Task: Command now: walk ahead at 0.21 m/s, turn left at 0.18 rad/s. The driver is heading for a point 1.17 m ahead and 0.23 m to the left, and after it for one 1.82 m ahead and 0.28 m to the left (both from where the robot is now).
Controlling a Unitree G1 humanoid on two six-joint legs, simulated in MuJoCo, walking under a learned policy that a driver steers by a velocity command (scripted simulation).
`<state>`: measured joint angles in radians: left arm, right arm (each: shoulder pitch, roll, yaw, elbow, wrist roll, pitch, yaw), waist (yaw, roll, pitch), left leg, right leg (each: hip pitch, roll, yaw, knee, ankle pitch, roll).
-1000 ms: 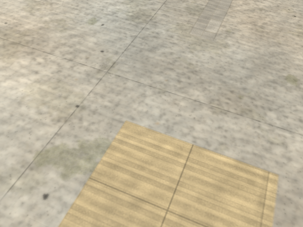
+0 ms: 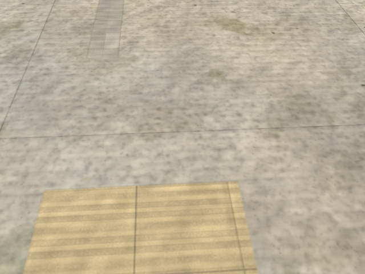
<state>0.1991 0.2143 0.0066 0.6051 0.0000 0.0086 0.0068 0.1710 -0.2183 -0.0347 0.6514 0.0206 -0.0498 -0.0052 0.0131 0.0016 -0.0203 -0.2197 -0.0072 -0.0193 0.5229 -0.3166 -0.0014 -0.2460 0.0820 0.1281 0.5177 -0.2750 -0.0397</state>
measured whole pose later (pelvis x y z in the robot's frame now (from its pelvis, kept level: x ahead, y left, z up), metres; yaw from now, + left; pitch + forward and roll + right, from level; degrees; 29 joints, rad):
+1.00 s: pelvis +0.42 +0.12 -0.01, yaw +25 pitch +4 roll -1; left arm 0.40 0.29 0.04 0.89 -0.03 -0.07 -0.02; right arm 0.05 -0.25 -0.02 0.54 -0.01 -0.06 0.03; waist 0.09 0.01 0.03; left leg -0.50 0.03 0.03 0.61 -0.16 0.04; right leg -0.16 -0.04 -0.02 0.80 -0.49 0.00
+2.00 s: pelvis +0.86 +0.21 -0.01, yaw -9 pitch +2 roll +1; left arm 0.21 0.31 0.07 0.68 0.00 0.03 0.04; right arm 0.09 -0.27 -0.04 0.68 -0.03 -0.06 0.00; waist 0.03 -0.02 0.01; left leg -0.42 -0.06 -0.04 0.52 -0.13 0.02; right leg -0.29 0.15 0.24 0.77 -0.51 -0.02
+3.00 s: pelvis +1.19 +0.27 +0.01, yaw +13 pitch +2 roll +0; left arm 0.15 0.31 0.05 0.67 0.02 -0.10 0.02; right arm 0.31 -0.27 -0.05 0.70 0.01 -0.05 0.01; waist -0.04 -0.03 0.03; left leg -0.20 -0.12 -0.09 0.35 -0.18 0.10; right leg -0.69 -0.12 0.09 0.93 -0.13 0.06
